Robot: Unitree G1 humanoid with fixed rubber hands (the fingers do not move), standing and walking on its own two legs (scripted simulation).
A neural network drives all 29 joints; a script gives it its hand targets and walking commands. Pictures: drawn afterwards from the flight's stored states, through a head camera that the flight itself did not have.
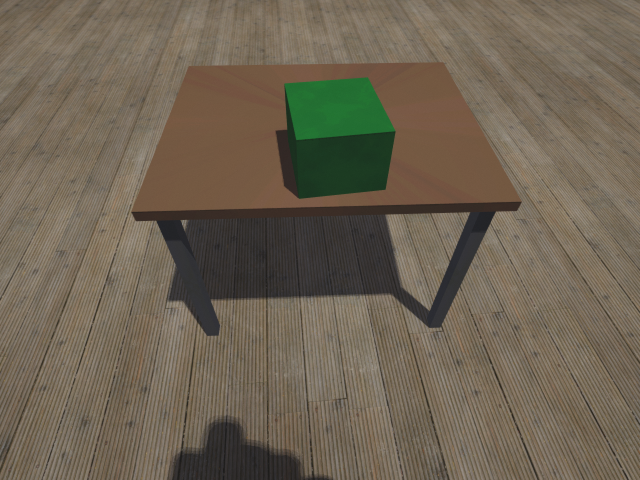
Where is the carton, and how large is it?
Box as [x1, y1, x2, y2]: [284, 77, 395, 198]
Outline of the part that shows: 367,77 284,83 288,141 299,198 385,189 395,131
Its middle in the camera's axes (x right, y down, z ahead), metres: +0.04 -0.25 +0.93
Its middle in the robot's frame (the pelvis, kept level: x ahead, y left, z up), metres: +0.86 -0.01 -0.06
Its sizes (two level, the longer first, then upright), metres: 0.239 0.207 0.159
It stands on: a table, 0.64 m high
